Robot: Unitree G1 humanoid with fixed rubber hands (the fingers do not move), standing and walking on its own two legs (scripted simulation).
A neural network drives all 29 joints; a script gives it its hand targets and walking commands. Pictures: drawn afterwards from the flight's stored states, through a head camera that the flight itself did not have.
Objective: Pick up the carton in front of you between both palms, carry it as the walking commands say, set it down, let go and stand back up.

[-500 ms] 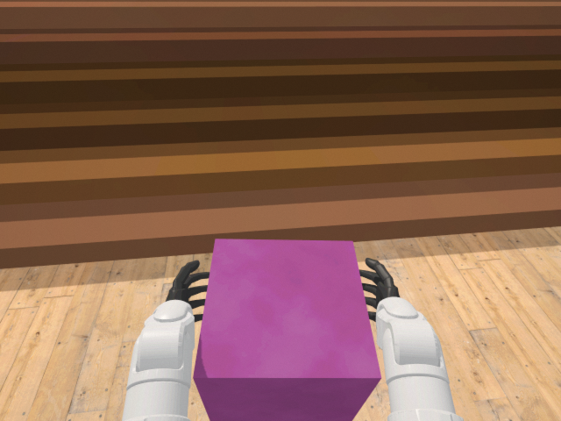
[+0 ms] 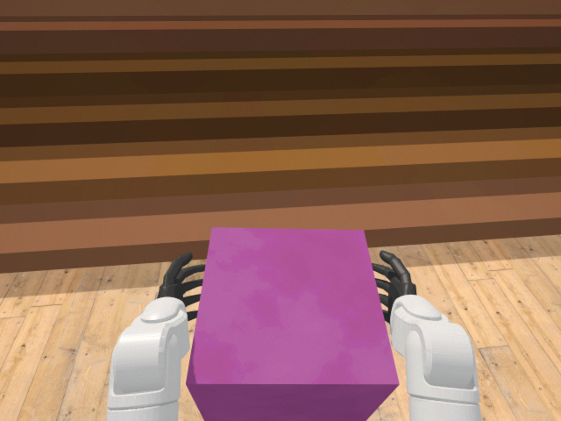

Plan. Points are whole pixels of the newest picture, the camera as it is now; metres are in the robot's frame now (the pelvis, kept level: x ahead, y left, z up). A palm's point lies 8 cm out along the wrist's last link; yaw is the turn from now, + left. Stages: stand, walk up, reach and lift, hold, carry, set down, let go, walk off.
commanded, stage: carry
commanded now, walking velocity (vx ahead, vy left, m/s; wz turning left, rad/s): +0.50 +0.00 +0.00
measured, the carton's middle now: (285, 337) +0.27 +0.00 +0.01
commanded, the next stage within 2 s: none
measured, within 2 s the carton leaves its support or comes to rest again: neither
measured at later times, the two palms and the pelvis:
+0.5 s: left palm (234, 182) +0.56 +0.09 +0.06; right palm (385, 187) +0.56 -0.21 +0.06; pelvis +0.29 -0.05 -0.02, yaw +0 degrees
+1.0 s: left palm (242, 81) +0.94 +0.10 +0.11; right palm (355, 83) +0.92 -0.20 +0.12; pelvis +0.61 -0.03 -0.03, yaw -3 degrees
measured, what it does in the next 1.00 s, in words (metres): walks ahead: left foot, then right foot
